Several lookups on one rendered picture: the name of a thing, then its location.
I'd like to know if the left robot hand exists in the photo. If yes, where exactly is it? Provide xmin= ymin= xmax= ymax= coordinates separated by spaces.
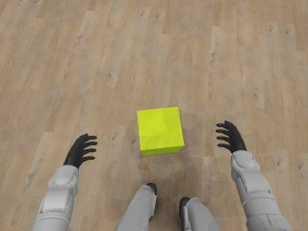
xmin=63 ymin=133 xmax=97 ymax=169

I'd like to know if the right robot hand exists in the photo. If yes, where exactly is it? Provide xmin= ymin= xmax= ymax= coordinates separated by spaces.
xmin=216 ymin=120 xmax=247 ymax=154

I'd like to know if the robot left forearm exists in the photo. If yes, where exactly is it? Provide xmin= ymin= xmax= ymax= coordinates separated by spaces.
xmin=31 ymin=165 xmax=79 ymax=231

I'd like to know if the carton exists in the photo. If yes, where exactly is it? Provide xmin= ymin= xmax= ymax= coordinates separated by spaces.
xmin=137 ymin=107 xmax=185 ymax=156

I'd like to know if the robot right forearm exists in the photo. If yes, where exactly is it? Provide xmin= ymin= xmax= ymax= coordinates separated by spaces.
xmin=230 ymin=150 xmax=293 ymax=231

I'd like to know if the robot right shin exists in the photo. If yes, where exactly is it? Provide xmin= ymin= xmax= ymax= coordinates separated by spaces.
xmin=185 ymin=197 xmax=201 ymax=231

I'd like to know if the left robot thigh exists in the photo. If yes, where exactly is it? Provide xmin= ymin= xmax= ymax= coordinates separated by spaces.
xmin=115 ymin=190 xmax=157 ymax=231

